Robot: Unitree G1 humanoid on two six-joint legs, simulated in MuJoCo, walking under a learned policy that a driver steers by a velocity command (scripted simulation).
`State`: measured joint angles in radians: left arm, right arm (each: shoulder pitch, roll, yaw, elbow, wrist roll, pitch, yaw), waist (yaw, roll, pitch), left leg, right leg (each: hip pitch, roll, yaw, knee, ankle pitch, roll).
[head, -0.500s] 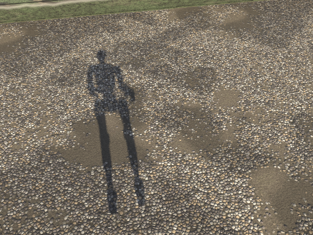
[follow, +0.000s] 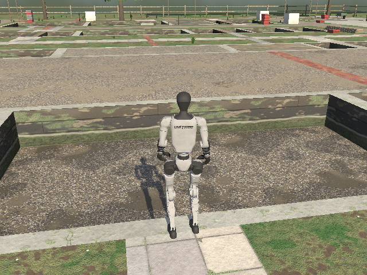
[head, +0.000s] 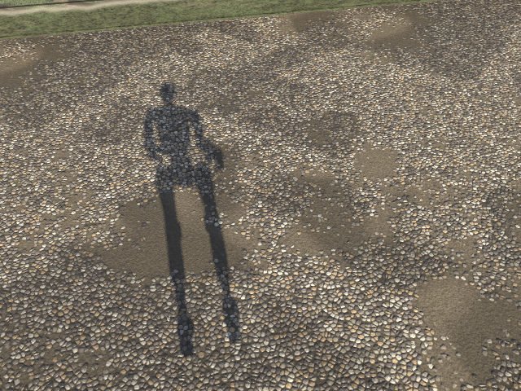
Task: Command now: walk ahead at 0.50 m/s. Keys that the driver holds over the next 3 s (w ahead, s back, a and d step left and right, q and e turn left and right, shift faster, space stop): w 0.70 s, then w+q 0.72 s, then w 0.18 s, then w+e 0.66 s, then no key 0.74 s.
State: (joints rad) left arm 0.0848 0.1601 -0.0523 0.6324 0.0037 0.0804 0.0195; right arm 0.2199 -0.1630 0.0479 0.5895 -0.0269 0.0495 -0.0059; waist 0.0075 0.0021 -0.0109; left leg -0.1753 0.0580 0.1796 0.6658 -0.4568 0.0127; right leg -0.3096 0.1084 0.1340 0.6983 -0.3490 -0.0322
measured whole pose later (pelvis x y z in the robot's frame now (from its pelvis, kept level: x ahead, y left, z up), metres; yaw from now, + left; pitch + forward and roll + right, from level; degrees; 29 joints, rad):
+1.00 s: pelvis +0.00 +0.00 +0.00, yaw +6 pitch -2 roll +0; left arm 0.08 0.16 -0.07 0.62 0.03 0.06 0.01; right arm 0.22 -0.16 0.05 0.60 -0.02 0.06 0.01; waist 0.01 -0.01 -0.01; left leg -0.20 0.02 0.07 0.67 -0.44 0.02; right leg -0.29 0.05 0.03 0.68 -0.36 -0.03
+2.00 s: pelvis +0.01 +0.02 +0.00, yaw +13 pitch -1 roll -1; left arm 0.14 0.17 -0.02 0.63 0.02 0.07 0.01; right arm 0.16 -0.16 0.08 0.57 -0.02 0.06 0.00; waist -0.03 0.01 -0.02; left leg -0.24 -0.06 -0.02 0.70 -0.44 0.06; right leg -0.27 -0.03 -0.05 0.69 -0.40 0.01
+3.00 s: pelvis +0.00 -0.01 +0.02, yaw +0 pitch +0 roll +0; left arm 0.13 0.18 -0.04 0.67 0.01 0.09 0.02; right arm 0.23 -0.19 0.02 0.66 -0.02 0.07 -0.02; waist 0.03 -0.01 -0.01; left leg -0.13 0.05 0.16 0.49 -0.35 0.00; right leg -0.27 0.10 0.14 0.54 -0.26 -0.04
